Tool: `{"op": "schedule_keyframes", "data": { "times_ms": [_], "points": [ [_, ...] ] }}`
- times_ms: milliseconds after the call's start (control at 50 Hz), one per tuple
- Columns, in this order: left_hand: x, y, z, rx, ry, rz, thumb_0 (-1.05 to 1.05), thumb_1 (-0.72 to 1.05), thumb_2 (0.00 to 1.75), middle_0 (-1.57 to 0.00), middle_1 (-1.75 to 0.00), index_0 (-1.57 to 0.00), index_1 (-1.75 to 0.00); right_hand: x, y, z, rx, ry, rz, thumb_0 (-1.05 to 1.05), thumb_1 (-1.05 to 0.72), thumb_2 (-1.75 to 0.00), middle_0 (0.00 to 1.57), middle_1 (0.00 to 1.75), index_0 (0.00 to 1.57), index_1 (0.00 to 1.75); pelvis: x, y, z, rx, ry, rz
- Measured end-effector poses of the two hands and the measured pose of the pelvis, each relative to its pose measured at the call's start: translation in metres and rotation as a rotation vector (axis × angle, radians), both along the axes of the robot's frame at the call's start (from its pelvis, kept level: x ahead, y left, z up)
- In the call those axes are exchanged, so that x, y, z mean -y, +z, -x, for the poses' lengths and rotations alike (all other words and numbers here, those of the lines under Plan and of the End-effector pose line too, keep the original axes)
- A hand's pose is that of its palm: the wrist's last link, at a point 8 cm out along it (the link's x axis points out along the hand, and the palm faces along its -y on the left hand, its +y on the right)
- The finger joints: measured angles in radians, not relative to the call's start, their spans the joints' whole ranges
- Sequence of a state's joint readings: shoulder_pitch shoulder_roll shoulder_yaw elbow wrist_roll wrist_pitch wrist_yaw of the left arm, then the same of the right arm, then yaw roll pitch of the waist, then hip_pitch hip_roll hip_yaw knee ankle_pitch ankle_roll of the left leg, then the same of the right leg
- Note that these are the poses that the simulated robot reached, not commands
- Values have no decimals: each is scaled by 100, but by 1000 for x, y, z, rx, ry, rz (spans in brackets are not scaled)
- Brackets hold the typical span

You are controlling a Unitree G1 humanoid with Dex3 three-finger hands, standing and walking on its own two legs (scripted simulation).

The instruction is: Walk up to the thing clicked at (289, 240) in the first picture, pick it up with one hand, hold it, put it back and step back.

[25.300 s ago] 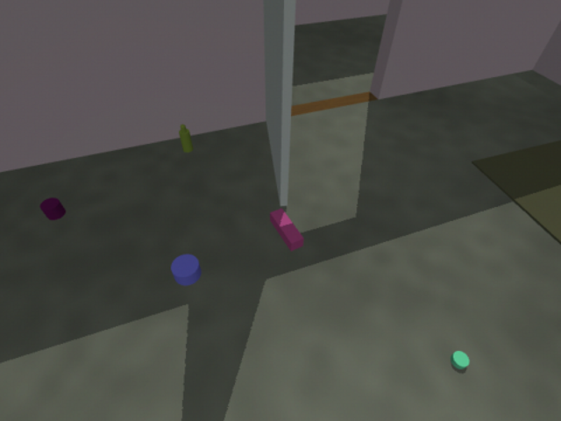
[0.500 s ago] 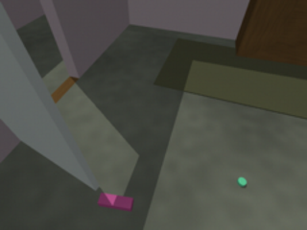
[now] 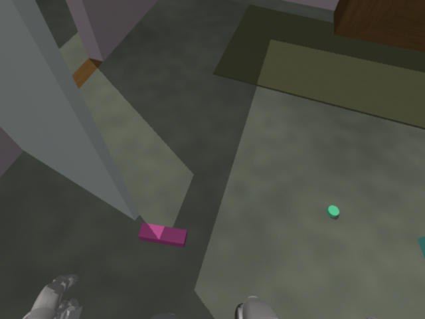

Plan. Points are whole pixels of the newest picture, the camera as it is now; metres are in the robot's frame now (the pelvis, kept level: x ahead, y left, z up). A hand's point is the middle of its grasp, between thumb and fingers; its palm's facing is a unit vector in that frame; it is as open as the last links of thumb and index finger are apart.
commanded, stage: walk up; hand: left
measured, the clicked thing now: (163, 235) +0.49 +0.21 -0.72
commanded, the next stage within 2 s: none
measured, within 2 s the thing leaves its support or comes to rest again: neither
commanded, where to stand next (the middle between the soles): +0.09 -0.03 m, yaw -1 degrees
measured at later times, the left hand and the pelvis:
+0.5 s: hand out of the picture +0.00 +0.23 -0.13, palm faces -0.09 -0.91 -0.40, open 7.3 cm; pelvis -0.11 -0.02 +0.01, yaw -5 degrees
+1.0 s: hand out of the picture -0.18 +0.24 -0.14, palm faces -0.06 -0.93 -0.37, open 7.3 cm; pelvis -0.26 -0.04 +0.01, yaw -4 degrees
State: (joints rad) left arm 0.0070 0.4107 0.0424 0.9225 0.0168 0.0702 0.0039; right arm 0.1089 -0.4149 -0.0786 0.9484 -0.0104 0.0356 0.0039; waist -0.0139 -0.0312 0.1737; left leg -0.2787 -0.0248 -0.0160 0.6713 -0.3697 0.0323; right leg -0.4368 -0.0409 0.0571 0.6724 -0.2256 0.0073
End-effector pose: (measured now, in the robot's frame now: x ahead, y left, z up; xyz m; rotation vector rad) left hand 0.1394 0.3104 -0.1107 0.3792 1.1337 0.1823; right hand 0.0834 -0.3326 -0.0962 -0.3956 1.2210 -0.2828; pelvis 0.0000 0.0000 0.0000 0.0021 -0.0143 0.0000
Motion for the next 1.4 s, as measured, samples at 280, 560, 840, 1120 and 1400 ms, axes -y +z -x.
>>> {"op": "schedule_keyframes", "data": {
  "times_ms": [280, 560, 840, 1120, 1400],
  "points": [
    [4, -1, 71, -81, -32, 9, 0, 91, 90, -21, -30, -20, -30, -17, 7, 88, -20, -33, -1, 0, -90, -89, 21, 30, 21, 30, -1, 10, 57, 2, -66, 18],
    [36, 30, 154, -9, -16, -23, 0, 90, 90, -21, -30, -21, -31, 11, -6, 131, 67, -11, -44, 0, -90, -89, 21, 30, 20, 30, 22, 13, 129, 9, -66, -29],
    [21, 11, 237, 35, 42, 27, 0, 91, 90, -21, -30, -21, -30, -7, 12, 213, 53, 78, -12, 0, -90, -89, 21, 30, 21, 30, 19, 10, 218, 32, -18, 10],
    [47, 16, 372, -113, 54, -8, 0, 91, 90, -21, -30, -21, -30, 35, 1, 287, 92, -2, -51, 0, -90, -89, 21, 30, 20, 30, 46, 10, 274, 38, -76, 11],
    [29, 20, 350, -33, 79, 2, 0, 91, 90, -21, -30, -21, -30, 2, -4, 318, 5, 16, -102, 1, -90, -89, 21, 30, 20, 30, 33, 15, 277, 33, -20, -11]
  ]
}}
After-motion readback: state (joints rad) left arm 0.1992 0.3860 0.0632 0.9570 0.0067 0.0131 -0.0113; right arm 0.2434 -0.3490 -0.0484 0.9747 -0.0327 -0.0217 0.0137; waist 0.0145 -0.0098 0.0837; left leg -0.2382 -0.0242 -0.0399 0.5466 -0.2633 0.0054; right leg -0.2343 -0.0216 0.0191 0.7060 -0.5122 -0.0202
